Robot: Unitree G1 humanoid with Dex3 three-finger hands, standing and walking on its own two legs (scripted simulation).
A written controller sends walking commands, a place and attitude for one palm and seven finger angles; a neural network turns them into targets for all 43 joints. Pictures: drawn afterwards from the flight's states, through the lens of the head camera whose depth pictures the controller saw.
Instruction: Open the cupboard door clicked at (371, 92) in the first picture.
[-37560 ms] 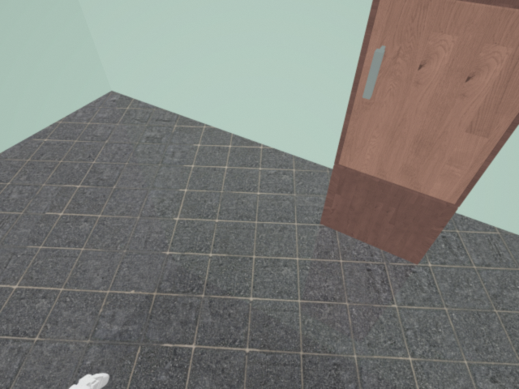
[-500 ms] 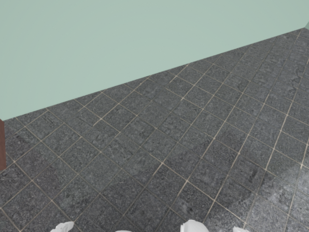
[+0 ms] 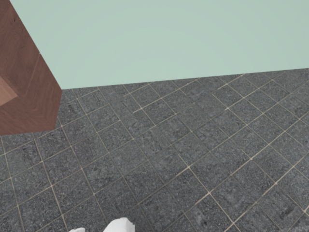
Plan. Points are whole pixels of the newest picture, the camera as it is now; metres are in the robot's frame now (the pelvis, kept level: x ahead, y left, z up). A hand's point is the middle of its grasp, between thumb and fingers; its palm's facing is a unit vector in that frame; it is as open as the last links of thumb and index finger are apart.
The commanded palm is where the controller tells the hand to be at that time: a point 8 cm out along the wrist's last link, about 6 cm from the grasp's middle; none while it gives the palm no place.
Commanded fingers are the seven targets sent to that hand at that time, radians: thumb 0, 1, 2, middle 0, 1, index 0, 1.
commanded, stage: turn to face it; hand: left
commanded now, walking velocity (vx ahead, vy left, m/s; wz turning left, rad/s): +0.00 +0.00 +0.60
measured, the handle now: out of the picture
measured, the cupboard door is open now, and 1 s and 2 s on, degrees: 42 42 42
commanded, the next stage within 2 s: take the last steps up to it in 1.52 s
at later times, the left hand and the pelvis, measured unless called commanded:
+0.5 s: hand out of the picture +0.08 +0.24 -0.15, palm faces +0.25 -0.93 -0.25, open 7.4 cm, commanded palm none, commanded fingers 0.00 0.90 0.90 -0.20 -0.30 -0.20 -0.30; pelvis +0.01 +0.01 +0.01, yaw +15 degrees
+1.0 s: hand out of the picture -0.06 +0.18 -0.17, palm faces +0.60 -0.76 -0.24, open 7.3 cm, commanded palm none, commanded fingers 0.00 0.90 0.90 -0.20 -0.30 -0.20 -0.30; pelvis +0.02 -0.01 +0.00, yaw +36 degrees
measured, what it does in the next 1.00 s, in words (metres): steps on the spot, turning left: left foot, then right foot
